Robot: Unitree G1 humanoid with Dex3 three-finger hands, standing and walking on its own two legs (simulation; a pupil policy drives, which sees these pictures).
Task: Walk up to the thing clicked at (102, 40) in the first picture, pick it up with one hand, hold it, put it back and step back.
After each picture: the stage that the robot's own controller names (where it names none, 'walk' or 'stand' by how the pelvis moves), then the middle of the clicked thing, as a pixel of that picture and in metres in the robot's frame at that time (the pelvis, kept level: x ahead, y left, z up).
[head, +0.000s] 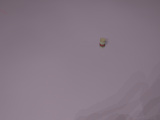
stand; (102, 43) +1.48 -0.18 -0.72
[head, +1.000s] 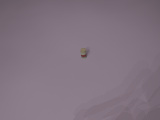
walk; (83, 53) +1.36 +0.17 -0.69
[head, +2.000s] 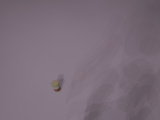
walk; (56, 86) +0.80 +0.39 -0.71
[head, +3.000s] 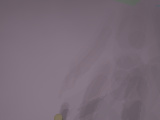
walk; out of the picture +0.50 +0.28 -0.71
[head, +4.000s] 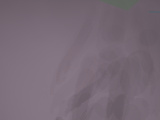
stand; out of the picture +0.36 +0.23 -0.71
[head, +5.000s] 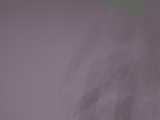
stand; out of the picture +0.35 +0.21 -0.72
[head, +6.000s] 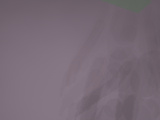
stand; out of the picture +0.36 +0.21 -0.73
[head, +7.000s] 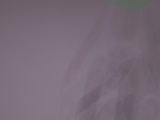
stand; out of the picture +0.34 +0.22 -0.73
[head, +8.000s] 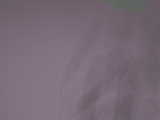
stand; out of the picture +0.34 +0.22 -0.73
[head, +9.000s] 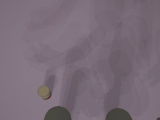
go down; (45, 93) +0.39 +0.23 -0.49
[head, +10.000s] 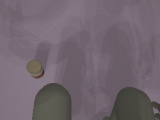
go down; (36, 70) +0.42 +0.26 -0.32
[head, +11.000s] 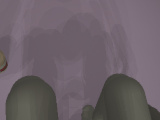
close in; out of the picture +0.40 +0.29 -0.25
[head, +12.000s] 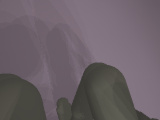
close; out of the picture +0.40 +0.30 -0.22
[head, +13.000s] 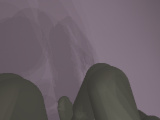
lift; out of the picture +0.39 +0.31 -0.22
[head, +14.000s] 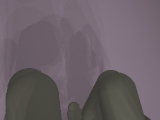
lift; out of the picture +0.33 +0.29 -0.20
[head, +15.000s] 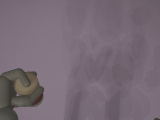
lift; (30, 90) +0.32 +0.20 +0.00
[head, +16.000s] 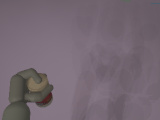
hold; (40, 91) +0.34 +0.17 +0.01
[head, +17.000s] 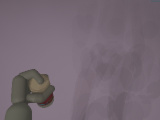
hold; (42, 91) +0.34 +0.17 +0.00
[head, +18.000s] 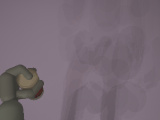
crouch; (31, 85) +0.36 +0.20 -0.06
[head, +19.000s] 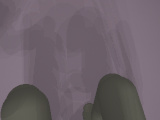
lower; out of the picture +0.46 +0.31 -0.12
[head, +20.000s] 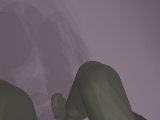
lower; out of the picture +0.42 +0.32 -0.23
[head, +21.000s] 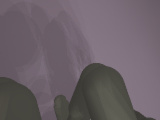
lower; out of the picture +0.41 +0.32 -0.23
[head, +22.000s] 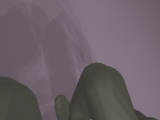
lower; out of the picture +0.41 +0.32 -0.22
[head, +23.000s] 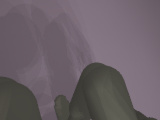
lower; out of the picture +0.40 +0.32 -0.22
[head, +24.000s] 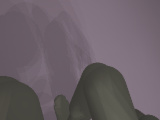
open; out of the picture +0.39 +0.30 -0.23
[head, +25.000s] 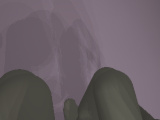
stand; out of the picture +0.40 +0.29 -0.23
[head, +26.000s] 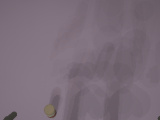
stand; (50, 111) +0.39 +0.22 -0.58
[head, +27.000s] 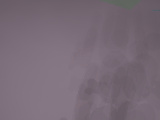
stand; out of the picture +0.37 +0.21 -0.67
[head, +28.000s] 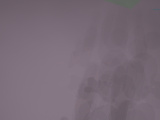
stand; out of the picture +0.37 +0.20 -0.67
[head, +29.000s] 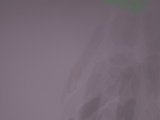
stand; out of the picture +0.39 +0.20 -0.72
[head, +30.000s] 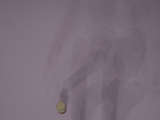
walk; (61, 108) +0.45 +0.19 -0.69
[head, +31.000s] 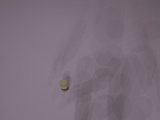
walk; (64, 85) +0.70 +0.24 -0.70
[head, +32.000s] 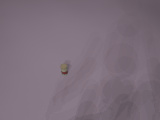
stand; (64, 69) +1.01 +0.23 -0.70
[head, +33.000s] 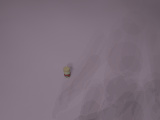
stand; (67, 72) +1.01 +0.23 -0.72
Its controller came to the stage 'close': yes
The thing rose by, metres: 0.71
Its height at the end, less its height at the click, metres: +0.00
